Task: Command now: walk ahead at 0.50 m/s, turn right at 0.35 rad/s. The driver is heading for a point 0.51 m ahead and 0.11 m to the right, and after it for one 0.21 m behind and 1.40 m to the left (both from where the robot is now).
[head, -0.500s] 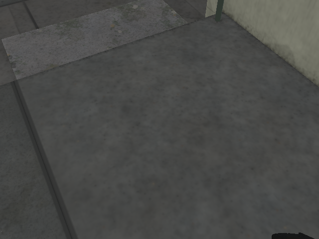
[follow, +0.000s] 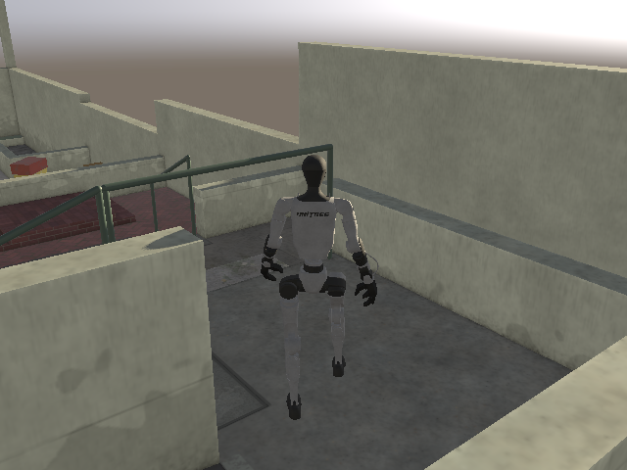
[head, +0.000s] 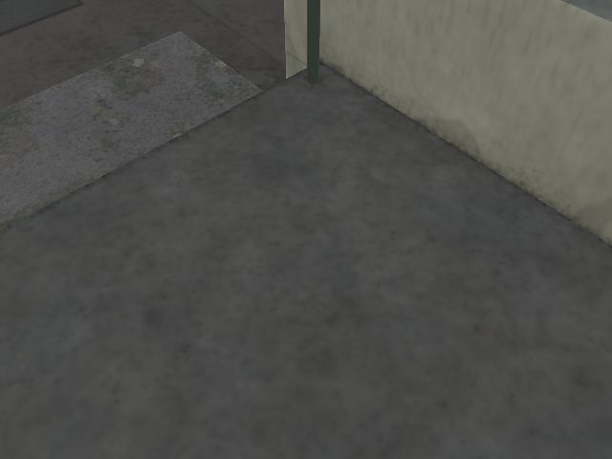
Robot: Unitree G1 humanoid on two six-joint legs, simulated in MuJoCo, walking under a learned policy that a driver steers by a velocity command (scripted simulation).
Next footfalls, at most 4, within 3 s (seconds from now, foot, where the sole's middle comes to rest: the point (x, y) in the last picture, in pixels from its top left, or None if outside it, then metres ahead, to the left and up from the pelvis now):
0.08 right None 0.23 -0.12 -0.77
0.56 left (289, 433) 0.54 0.03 -0.77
1.00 right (393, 451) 0.49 -0.19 -0.77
1.42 left None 0.46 0.08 -0.77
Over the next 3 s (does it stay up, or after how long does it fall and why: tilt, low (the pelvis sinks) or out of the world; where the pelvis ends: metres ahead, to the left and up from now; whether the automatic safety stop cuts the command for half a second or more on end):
stays up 0.70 0.30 -0.01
